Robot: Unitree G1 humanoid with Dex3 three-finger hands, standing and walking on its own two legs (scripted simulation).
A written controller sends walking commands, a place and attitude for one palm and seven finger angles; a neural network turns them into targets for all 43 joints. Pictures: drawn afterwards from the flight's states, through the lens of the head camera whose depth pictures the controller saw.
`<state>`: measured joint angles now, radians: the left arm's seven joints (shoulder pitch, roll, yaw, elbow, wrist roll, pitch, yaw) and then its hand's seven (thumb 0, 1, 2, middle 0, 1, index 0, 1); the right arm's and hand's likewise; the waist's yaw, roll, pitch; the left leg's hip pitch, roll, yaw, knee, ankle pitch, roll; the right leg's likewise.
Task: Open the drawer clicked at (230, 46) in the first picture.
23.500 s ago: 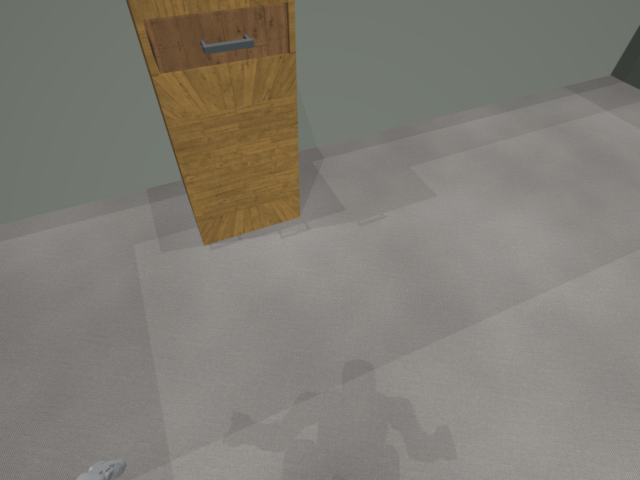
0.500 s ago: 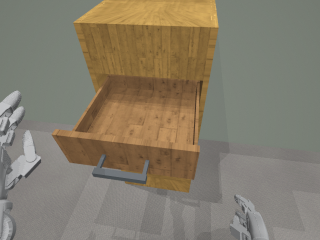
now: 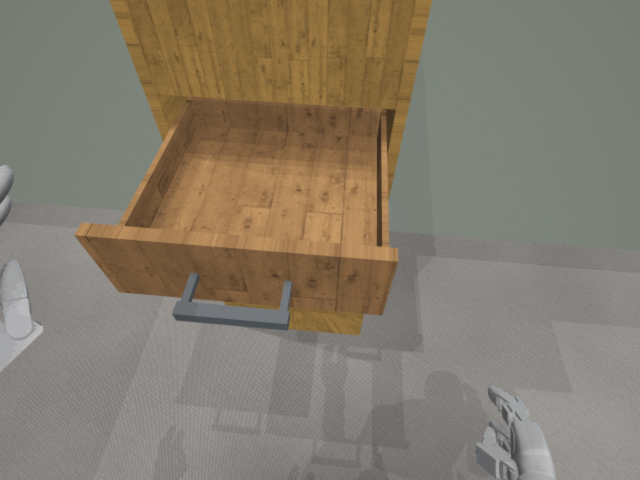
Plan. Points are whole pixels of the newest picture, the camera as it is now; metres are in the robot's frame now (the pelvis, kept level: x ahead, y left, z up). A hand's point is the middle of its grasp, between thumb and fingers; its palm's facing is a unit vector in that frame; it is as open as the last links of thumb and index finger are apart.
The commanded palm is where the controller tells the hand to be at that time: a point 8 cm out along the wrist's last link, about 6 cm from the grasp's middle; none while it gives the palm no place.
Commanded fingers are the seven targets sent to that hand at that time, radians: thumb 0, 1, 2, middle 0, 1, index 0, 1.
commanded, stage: step back with the hand held close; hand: left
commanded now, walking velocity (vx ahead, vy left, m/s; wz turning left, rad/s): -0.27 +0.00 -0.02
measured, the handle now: (236, 300) +0.32 +0.13 +0.03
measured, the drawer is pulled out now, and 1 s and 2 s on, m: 0.30 0.30 0.30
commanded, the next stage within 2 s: stop stepping back and stand still in 0.80 s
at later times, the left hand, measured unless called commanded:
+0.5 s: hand out of the picture +0.14 +0.25 +0.22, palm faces +0.44 -0.77 -0.46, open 7.4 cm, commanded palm +0.06 +0.29 +0.22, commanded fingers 0.00 0.90 0.90 -0.20 -0.30 -0.20 -0.30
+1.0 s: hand out of the picture +0.02 +0.20 +0.20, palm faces +0.30 -0.80 -0.51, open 7.4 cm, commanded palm -0.06 +0.26 +0.22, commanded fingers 0.00 0.90 0.90 -0.20 -0.30 -0.20 -0.30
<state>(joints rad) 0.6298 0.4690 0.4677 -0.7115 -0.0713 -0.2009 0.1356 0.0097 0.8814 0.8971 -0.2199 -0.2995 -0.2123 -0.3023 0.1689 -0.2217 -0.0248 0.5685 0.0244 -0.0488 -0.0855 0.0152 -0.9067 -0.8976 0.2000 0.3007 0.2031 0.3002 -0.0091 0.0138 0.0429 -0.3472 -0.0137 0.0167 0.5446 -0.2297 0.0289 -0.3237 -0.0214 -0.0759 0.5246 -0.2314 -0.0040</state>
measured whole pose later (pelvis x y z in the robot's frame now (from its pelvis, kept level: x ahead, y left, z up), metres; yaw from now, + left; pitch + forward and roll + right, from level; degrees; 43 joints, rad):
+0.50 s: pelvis -0.07 +0.01 -0.01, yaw +0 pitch +1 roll -3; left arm 0.53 0.47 0.51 -0.72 -0.05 -0.26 0.18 0.01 0.88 0.90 -0.22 -0.30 -0.21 -0.30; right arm 0.20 -0.18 0.00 0.60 -0.01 -0.13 -0.06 0.01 -0.91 -0.90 0.20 0.30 0.20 0.30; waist -0.01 -0.01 0.05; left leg -0.46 0.02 0.01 0.58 -0.14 0.04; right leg -0.41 0.04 -0.01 0.86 -0.47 0.01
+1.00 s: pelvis -0.20 -0.02 +0.00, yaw -1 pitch +2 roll +0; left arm 0.60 0.47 0.49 -0.75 -0.06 -0.23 0.13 0.01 0.88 0.90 -0.22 -0.30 -0.21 -0.30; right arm 0.11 -0.18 -0.02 0.59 0.01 -0.11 -0.04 0.01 -0.91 -0.90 0.20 0.30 0.20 0.30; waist -0.02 -0.06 0.08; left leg -0.36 0.01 0.07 0.50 -0.18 0.04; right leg -0.41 0.02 -0.01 0.79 -0.45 0.01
